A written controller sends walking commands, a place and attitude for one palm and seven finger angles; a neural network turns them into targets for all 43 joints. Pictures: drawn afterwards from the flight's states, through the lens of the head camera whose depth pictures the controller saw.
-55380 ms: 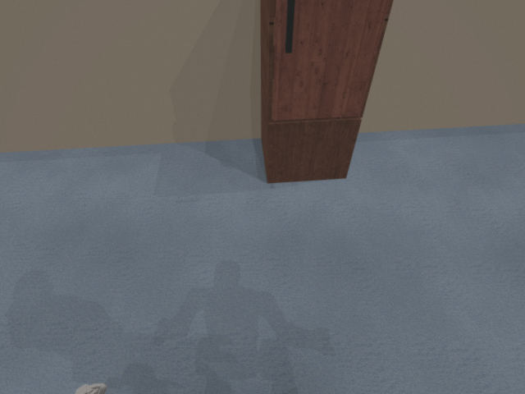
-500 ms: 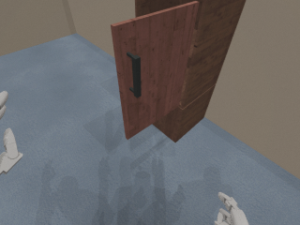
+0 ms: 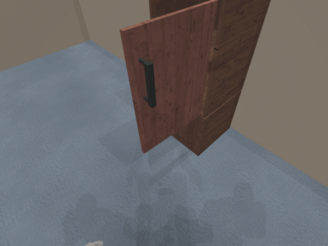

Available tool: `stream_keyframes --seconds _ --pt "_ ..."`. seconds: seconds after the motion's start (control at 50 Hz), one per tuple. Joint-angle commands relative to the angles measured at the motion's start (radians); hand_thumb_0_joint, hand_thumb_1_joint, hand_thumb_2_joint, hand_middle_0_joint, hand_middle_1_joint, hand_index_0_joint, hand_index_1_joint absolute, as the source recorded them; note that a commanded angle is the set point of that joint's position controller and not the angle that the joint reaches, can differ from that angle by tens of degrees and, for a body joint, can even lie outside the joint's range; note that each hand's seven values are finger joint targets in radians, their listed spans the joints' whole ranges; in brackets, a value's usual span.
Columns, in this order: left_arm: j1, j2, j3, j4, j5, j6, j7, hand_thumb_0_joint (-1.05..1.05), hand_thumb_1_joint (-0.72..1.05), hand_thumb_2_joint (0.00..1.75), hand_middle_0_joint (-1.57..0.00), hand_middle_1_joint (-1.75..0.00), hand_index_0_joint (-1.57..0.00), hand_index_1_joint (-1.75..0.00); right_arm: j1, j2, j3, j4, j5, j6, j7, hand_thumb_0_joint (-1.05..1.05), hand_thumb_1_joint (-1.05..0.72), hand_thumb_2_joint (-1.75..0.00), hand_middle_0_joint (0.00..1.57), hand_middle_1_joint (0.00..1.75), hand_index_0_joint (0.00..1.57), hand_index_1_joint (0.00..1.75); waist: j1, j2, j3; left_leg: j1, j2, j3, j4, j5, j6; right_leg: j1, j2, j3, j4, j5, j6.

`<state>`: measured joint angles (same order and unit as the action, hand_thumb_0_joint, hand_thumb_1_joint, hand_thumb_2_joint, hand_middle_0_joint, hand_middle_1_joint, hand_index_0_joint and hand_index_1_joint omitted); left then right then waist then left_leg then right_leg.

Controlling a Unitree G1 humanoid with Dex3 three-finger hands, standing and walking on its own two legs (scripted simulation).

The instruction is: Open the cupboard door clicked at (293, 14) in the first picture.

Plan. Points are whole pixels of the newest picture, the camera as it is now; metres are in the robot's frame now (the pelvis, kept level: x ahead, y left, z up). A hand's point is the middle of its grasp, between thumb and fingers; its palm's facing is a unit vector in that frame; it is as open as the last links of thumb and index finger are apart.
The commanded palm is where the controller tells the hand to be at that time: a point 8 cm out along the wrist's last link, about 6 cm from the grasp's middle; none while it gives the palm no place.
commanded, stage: let the arm hang, fingers relaxed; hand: left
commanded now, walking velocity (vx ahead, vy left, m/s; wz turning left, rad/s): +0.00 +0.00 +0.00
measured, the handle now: (147, 83) +0.61 +0.07 +0.07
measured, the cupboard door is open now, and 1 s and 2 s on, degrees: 87 87 87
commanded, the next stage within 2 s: look to check the result in 0.84 s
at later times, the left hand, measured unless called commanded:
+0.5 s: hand out of the picture +0.00 +0.20 -0.16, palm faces +0.01 -0.97 -0.24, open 7.4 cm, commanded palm none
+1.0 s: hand out of the picture +0.05 +0.23 -0.15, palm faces -0.01 -0.96 -0.27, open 7.4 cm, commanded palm none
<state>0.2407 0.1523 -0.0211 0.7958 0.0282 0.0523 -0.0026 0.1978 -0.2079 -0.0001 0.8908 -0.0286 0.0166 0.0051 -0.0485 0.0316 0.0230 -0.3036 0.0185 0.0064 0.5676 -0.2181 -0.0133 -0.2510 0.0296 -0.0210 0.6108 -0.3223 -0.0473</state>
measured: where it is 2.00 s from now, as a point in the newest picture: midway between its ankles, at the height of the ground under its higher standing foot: outside the picture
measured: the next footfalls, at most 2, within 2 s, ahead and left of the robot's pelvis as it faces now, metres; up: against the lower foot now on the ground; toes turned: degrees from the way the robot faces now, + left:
none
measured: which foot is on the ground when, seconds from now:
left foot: down 0.00-1.00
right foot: down 0.00-1.00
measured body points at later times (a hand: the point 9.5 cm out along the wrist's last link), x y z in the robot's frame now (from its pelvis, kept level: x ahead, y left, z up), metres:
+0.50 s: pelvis +0.00 +0.01 +0.01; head +0.02 +0.00 +0.46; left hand +0.00 +0.25 -0.14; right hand -0.02 -0.20 -0.15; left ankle +0.05 +0.13 -0.73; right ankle +0.01 -0.09 -0.73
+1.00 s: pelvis +0.02 +0.02 +0.02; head +0.04 +0.01 +0.47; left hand +0.06 +0.28 -0.13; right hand +0.04 -0.23 -0.14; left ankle +0.05 +0.13 -0.73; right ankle +0.01 -0.09 -0.73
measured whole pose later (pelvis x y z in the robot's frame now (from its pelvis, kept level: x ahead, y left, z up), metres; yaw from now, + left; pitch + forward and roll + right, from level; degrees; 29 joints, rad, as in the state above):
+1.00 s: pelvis +0.02 +0.02 +0.02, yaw +0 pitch -1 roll +0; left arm 0.16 0.22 0.02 1.15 0.02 -0.01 0.01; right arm 0.17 -0.23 -0.02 1.13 -0.02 0.01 -0.01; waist -0.01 0.03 0.08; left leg -0.20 0.00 0.02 0.37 -0.15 0.00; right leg -0.14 0.01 0.00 0.39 -0.22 -0.02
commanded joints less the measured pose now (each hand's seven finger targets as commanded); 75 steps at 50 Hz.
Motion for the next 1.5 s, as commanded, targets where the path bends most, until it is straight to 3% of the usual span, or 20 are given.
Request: stream_keyframes --seconds 0.0,0.02,0.04,0.08,0.1,0.12,0.26,0.28,0.48,0.64,0.82,0.92,1.0,1.16,1.28,1.48 --pt "-0.020 0.197 0.060 0.063 -0.017 -0.067 0.031 0.00 0.90 0.90 -0.20 -0.30 -0.20 -0.30 0.037 -0.074 -0.022 0.039 0.007 -0.002 -0.020 0.00 -0.90 -0.90 0.20 0.30 0.20 0.30 0.019 0.046 0.013 0.132 0.041 -0.034 -0.110 0.101 0.015 -0.054 -0.134 0.169 -0.288 0.147 -0.005" --pt "0.003 0.157 0.079 0.085 -0.012 -0.067 0.032 0.00 0.90 0.90 -0.20 -0.30 -0.20 -0.30 0.045 -0.057 -0.027 0.055 -0.002 -0.001 -0.024 0.00 -0.90 -0.90 0.20 0.30 0.20 0.30 0.026 0.094 0.004 0.117 0.053 -0.045 -0.134 0.065 0.020 -0.033 -0.125 0.152 -0.298 0.094 -0.007" --pt "0.011 0.156 0.076 0.111 -0.014 -0.064 0.032 0.00 0.90 0.90 -0.20 -0.30 -0.20 -0.30 0.046 -0.052 -0.028 0.069 -0.003 0.002 -0.025 0.00 -0.90 -0.90 0.20 0.30 0.20 0.30 0.031 0.113 0.008 0.102 0.055 -0.051 -0.150 0.021 0.023 -0.021 -0.117 0.150 -0.307 0.051 -0.010" --pt "0.012 0.154 0.070 0.162 -0.015 -0.063 0.030 0.00 0.90 0.90 -0.20 -0.30 -0.20 -0.30 0.068 -0.047 -0.032 0.101 -0.002 0.005 -0.027 0.00 -0.90 -0.90 0.20 0.30 0.20 0.30 0.031 0.061 0.013 0.093 0.054 -0.052 -0.172 -0.024 0.026 -0.012 -0.117 0.149 -0.334 -0.008 -0.017" --pt "0.010 0.153 0.069 0.182 -0.015 -0.065 0.031 0.00 0.90 0.90 -0.20 -0.30 -0.20 -0.30 0.082 -0.054 -0.035 0.110 0.000 0.005 -0.029 0.00 -0.90 -0.90 0.20 0.30 0.20 0.30 0.029 -0.003 0.006 0.111 0.057 -0.054 -0.169 -0.008 0.028 -0.011 -0.115 0.145 -0.343 -0.007 -0.018" --pt "0.004 0.151 0.066 0.202 -0.016 -0.065 0.031 0.00 0.90 0.90 -0.20 -0.30 -0.20 -0.30 0.100 -0.054 -0.035 0.129 0.001 0.003 -0.029 0.00 -0.90 -0.90 0.20 0.30 0.20 0.30 0.025 -0.017 -0.004 0.120 0.060 -0.052 -0.175 0.006 0.029 -0.001 -0.119 0.138 -0.343 -0.001 -0.018" --pt "0.033 0.149 0.058 0.305 -0.022 -0.063 0.033 0.00 0.90 0.90 -0.20 -0.30 -0.20 -0.30 0.126 -0.056 -0.028 0.198 0.006 -0.005 -0.037 0.00 -0.90 -0.90 0.20 0.30 0.20 0.30 0.037 -0.014 0.017 0.125 0.074 -0.061 -0.221 0.048 0.036 0.029 -0.116 0.107 -0.322 0.063 -0.017" --pt "0.032 0.150 0.056 0.314 -0.022 -0.063 0.034 0.00 0.90 0.90 -0.20 -0.30 -0.20 -0.30 0.128 -0.058 -0.028 0.204 0.006 -0.004 -0.038 0.00 -0.90 -0.90 0.20 0.30 0.20 0.30 0.036 -0.034 0.026 0.123 0.074 -0.061 -0.223 0.046 0.035 0.027 -0.114 0.106 -0.321 0.060 -0.016" --pt "0.032 0.136 0.056 0.335 -0.019 -0.059 0.039 0.00 0.90 0.90 -0.20 -0.30 -0.20 -0.30 0.122 -0.049 -0.029 0.227 0.003 -0.004 -0.037 0.00 -0.90 -0.90 0.20 0.30 0.20 0.30 0.036 -0.009 0.071 0.102 0.074 -0.072 -0.252 -0.007 0.034 0.001 -0.113 0.101 -0.307 0.025 -0.010" --pt "0.010 0.140 0.062 0.321 -0.015 -0.064 0.038 0.00 0.90 0.90 -0.20 -0.30 -0.20 -0.30 0.091 -0.052 -0.035 0.218 0.002 -0.009 -0.035 0.00 -0.90 -0.90 0.20 0.30 0.20 0.30 0.037 -0.030 0.068 0.104 0.070 -0.077 -0.252 0.007 0.036 0.003 -0.117 0.099 -0.304 0.048 -0.006" --pt "-0.036 0.195 0.072 0.306 -0.016 -0.076 0.033 0.00 0.90 0.90 -0.20 -0.30 -0.20 -0.30 0.031 -0.117 -0.044 0.203 0.005 -0.020 -0.033 0.00 -0.90 -0.90 0.20 0.30 0.20 0.30 0.038 -0.004 0.020 0.142 0.082 -0.081 -0.251 0.072 0.039 0.042 -0.125 0.105 -0.304 0.121 -0.007" --pt "-0.069 0.232 0.074 0.303 -0.016 -0.082 0.030 0.00 0.90 0.90 -0.20 -0.30 -0.20 -0.30 0.000 -0.155 -0.047 0.201 0.007 -0.022 -0.032 0.00 -0.90 -0.90 0.20 0.30 0.20 0.30 0.035 -0.037 0.000 0.165 0.087 -0.081 -0.251 0.107 0.040 0.062 -0.131 0.110 -0.315 0.159 -0.007" --pt "-0.087 0.260 0.077 0.299 -0.017 -0.086 0.029 0.00 0.90 0.90 -0.20 -0.30 -0.20 -0.30 -0.032 -0.191 -0.049 0.196 0.009 -0.026 -0.031 0.00 -0.90 -0.90 0.20 0.30 0.20 0.30 0.039 -0.019 -0.027 0.190 0.089 -0.080 -0.249 0.147 0.041 0.084 -0.137 0.112 -0.320 0.205 -0.008" --pt "-0.134 0.310 0.072 0.299 -0.017 -0.087 0.024 0.00 0.90 0.90 -0.20 -0.30 -0.20 -0.30 -0.087 -0.244 -0.047 0.194 0.007 -0.026 -0.024 0.00 -0.90 -0.90 0.20 0.30 0.20 0.30 0.037 -0.022 -0.025 0.202 0.095 -0.088 -0.272 0.138 0.036 0.093 -0.141 0.120 -0.340 0.197 -0.004" --pt "-0.158 0.341 0.072 0.292 -0.018 -0.093 0.023 0.00 0.90 0.90 -0.20 -0.30 -0.20 -0.30 -0.113 -0.272 -0.045 0.186 0.009 -0.031 -0.023 0.00 -0.90 -0.90 0.20 0.30 0.20 0.30 0.036 -0.021 -0.063 0.228 0.100 -0.085 -0.268 0.208 0.034 0.130 -0.149 0.119 -0.337 0.288 -0.002" --pt "-0.172 0.358 0.069 0.280 -0.018 -0.094 0.023 0.00 0.90 0.90 -0.20 -0.30 -0.20 -0.30 -0.134 -0.291 -0.040 0.179 0.010 -0.033 -0.021 0.00 -0.90 -0.90 0.20 0.30 0.20 0.30 0.039 -0.034 -0.065 0.246 0.102 -0.082 -0.275 0.253 0.031 0.153 -0.154 0.114 -0.341 0.348 0.003"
